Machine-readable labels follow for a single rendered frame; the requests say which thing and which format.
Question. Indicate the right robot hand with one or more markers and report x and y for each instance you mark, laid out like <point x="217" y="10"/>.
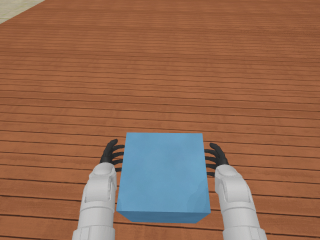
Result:
<point x="219" y="158"/>

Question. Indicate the carton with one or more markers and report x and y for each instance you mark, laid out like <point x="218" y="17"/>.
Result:
<point x="163" y="178"/>

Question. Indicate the left robot forearm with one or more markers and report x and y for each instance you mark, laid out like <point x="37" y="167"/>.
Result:
<point x="98" y="205"/>

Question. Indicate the left robot hand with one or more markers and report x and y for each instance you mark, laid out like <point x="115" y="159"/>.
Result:
<point x="108" y="154"/>

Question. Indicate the right robot forearm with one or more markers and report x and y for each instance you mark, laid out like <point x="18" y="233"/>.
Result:
<point x="237" y="206"/>

